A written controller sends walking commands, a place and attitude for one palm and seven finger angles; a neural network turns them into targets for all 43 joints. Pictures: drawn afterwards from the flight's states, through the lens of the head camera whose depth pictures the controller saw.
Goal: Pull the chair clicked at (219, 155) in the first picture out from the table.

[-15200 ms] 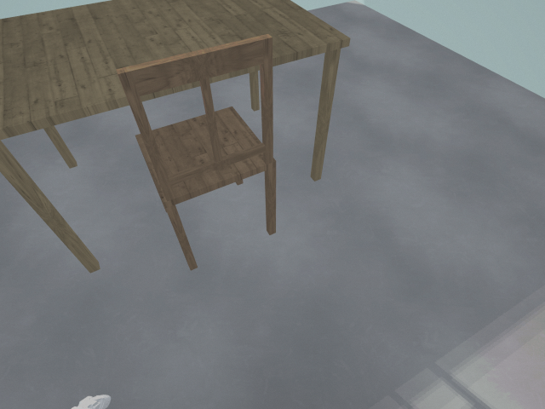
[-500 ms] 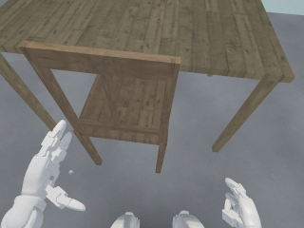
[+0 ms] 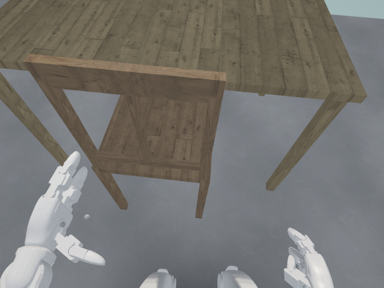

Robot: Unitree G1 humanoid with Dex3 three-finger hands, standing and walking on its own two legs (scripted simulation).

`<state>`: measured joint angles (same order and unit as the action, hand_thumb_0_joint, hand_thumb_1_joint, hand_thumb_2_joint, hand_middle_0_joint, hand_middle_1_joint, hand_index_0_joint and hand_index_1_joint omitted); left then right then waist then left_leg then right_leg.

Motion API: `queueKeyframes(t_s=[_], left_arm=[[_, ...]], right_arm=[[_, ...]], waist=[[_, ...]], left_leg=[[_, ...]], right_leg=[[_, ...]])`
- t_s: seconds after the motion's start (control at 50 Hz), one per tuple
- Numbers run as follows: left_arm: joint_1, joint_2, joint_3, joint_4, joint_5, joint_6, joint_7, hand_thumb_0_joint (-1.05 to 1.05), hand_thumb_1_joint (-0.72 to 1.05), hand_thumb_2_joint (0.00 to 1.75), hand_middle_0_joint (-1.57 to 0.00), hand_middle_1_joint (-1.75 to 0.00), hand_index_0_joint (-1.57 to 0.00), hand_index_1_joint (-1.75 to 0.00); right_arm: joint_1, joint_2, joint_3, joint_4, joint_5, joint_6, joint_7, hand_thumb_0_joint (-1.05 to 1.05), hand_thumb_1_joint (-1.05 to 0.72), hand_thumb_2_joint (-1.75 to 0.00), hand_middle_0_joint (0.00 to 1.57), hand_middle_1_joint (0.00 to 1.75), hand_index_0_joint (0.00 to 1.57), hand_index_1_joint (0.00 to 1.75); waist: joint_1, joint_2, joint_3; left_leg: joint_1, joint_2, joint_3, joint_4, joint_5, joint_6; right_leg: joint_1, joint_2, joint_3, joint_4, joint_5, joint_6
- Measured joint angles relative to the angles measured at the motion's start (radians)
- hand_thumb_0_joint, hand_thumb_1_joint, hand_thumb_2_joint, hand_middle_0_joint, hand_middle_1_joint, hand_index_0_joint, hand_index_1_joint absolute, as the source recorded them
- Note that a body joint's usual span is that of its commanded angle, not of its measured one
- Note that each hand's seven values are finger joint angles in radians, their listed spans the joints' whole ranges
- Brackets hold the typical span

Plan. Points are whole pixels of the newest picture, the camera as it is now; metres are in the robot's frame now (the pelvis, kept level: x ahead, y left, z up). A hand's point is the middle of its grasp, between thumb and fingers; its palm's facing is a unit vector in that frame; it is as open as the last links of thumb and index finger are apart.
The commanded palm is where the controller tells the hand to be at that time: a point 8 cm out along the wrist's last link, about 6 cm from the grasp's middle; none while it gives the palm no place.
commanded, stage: raise the hand toward the chair's back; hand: left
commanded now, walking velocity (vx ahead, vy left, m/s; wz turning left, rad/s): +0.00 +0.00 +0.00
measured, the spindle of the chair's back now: (141, 131) +0.49 +0.16 -0.03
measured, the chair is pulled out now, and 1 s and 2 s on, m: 0.00 0.00 0.00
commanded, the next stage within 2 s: aim the fingers beside a spindle in 0.04 s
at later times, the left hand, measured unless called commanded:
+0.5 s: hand (100, 206) +0.27 +0.19 +0.03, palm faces -0.08 -1.00 -0.05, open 16.9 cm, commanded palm +0.25 +0.25 +0.03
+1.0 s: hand (118, 194) +0.30 +0.17 +0.01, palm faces -0.09 -1.00 -0.04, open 16.9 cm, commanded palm +0.28 +0.22 +0.01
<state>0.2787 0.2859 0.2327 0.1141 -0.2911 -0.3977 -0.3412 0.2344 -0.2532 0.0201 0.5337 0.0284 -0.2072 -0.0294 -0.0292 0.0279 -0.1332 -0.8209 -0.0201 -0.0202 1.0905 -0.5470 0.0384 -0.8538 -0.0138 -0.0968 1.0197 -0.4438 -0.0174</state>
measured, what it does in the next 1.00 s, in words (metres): stands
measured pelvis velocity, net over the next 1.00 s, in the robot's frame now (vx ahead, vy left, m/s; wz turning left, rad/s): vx -0.01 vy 0.00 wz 0.00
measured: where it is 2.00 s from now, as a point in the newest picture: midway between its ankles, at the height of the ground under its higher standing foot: outside the picture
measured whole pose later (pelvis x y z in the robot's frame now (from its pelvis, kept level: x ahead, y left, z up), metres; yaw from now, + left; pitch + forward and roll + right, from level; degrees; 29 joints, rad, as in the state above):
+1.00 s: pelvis -0.01 +0.00 -0.02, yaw +0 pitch +20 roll -2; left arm 0.02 0.25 0.17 0.28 -0.23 -0.42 -0.27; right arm 0.21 -0.26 0.02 0.55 0.01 -0.16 -0.02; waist -0.04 0.03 -0.15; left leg -0.96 -0.02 -0.01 1.19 -0.57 0.03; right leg -1.00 -0.02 -0.09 1.13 -0.47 -0.02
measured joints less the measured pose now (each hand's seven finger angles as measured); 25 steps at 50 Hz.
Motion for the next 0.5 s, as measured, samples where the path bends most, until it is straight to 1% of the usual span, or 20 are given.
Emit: queueKeyframes(t_s=[0.2,0.3,0.44,0.5], left_arm=[[-0.007,-0.002,-0.002,0.0,-0.002,0.004,-0.009,-0.01,-0.49,0.3,-0.06,-0.08,-0.06,-0.08],[-0.045,-0.006,-0.015,0.025,0.005,0.002,-0.006,-0.01,-0.5,0.3,-0.06,-0.08,-0.06,-0.08],[-0.094,-0.008,-0.027,0.05,0.022,0.004,0.009,-0.01,-0.5,0.3,-0.06,-0.08,-0.06,-0.08],[-0.109,-0.01,-0.026,0.057,0.023,0.003,0.018,-0.01,-0.5,0.3,-0.06,-0.08,-0.06,-0.08]], right_arm=[[-0.009,0.004,0.007,0.002,-0.002,-0.005,-0.001,0.01,-0.9,-0.9,0.2,0.3,0.2,0.3],[-0.011,-0.005,0.007,0.003,-0.004,-0.01,-0.003,0.01,-0.9,-0.9,0.2,0.3,0.2,0.3],[-0.014,-0.008,0.003,0.007,-0.007,-0.003,-0.001,0.01,-0.9,-0.9,0.2,0.3,0.2,0.3],[-0.011,-0.007,0.001,0.007,-0.008,0.002,0.002,0.01,-0.9,-0.9,0.2,0.3,0.2,0.3]], waist=[[0.004,0.003,-0.003],[0.004,0.001,-0.003],[-0.005,-0.004,-0.005],[-0.009,-0.004,-0.005]], left_leg=[[-0.005,-0.001,-0.004,0.006,-0.001,0.0],[-0.026,-0.003,-0.008,0.022,-0.005,-0.001],[-0.051,-0.001,-0.004,0.039,-0.01,-0.003],[-0.058,0.0,-0.001,0.041,-0.011,-0.003]], right_leg=[[-0.003,-0.001,-0.004,0.004,-0.002,0.0],[-0.022,-0.004,-0.008,0.019,-0.007,-0.001],[-0.05,-0.002,-0.004,0.038,-0.011,-0.003],[-0.058,-0.001,-0.002,0.042,-0.011,-0.004]])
